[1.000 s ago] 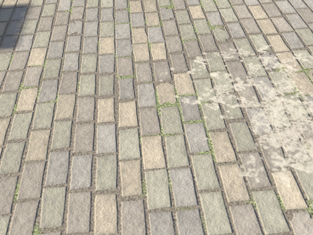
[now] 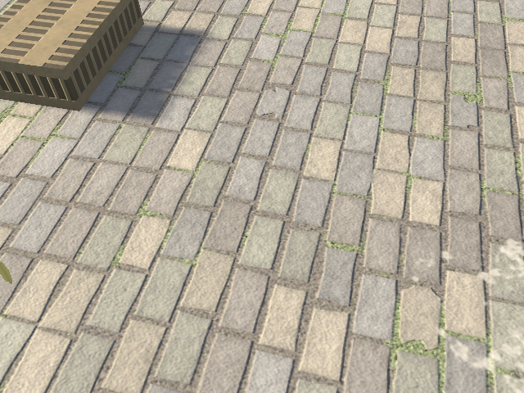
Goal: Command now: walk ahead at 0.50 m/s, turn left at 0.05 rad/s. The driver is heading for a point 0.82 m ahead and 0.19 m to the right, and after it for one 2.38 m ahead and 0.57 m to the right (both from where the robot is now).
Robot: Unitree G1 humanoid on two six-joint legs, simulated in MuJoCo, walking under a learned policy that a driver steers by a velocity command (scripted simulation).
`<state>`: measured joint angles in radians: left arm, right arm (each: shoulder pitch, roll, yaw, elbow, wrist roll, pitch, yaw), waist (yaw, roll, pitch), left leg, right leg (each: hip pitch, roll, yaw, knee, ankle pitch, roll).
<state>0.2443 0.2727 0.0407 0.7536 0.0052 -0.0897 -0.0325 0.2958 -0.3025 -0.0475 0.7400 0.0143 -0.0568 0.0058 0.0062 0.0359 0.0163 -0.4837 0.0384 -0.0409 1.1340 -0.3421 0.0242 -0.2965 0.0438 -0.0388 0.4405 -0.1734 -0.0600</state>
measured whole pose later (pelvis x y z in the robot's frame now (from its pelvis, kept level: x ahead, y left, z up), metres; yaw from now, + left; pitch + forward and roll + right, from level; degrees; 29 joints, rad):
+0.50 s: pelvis +0.28 +0.06 +0.00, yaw -3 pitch +2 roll +0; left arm 0.32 0.31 0.05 0.84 -0.03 -0.06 -0.01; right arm 0.19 -0.26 -0.05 0.71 -0.01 -0.09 0.02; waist 0.01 -0.04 0.03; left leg -0.34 -0.01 0.08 0.48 -0.17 0.05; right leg -0.43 -0.04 0.05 1.15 -0.37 -0.02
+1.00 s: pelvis +0.55 -0.02 -0.02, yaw -19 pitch +1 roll +1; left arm 0.17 0.29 0.07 0.69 -0.02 -0.05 -0.04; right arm 0.24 -0.29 -0.06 0.82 0.02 -0.09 0.00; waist -0.01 0.00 0.06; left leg -0.30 0.04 0.00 1.19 -0.45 0.00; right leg -0.43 0.07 -0.03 0.59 -0.19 -0.10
